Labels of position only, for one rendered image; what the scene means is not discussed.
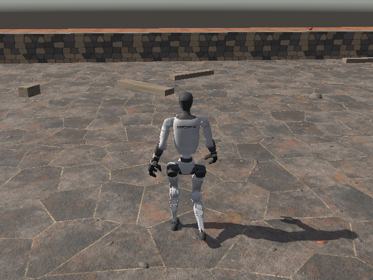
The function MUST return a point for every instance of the right robot hand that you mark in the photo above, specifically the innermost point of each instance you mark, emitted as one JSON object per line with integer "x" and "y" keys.
{"x": 209, "y": 156}

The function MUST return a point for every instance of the left robot hand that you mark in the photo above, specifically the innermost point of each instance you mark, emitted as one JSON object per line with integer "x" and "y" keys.
{"x": 151, "y": 169}

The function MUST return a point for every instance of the right robot foot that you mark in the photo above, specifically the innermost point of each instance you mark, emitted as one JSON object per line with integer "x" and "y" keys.
{"x": 202, "y": 235}

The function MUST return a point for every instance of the robot foot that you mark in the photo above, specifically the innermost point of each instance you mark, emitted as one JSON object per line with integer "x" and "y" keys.
{"x": 202, "y": 235}
{"x": 174, "y": 226}

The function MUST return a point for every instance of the left robot foot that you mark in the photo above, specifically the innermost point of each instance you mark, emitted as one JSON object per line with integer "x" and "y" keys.
{"x": 174, "y": 226}

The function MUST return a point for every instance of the left robot forearm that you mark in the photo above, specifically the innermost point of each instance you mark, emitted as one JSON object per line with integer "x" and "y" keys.
{"x": 156, "y": 156}

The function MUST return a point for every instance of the right robot forearm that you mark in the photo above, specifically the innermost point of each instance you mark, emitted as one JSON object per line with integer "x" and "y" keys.
{"x": 212, "y": 150}

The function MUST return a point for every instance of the right robot upper arm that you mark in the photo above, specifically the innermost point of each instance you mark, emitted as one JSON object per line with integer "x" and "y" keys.
{"x": 207, "y": 131}

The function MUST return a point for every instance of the left robot upper arm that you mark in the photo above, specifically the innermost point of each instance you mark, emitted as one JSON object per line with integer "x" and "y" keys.
{"x": 165, "y": 132}

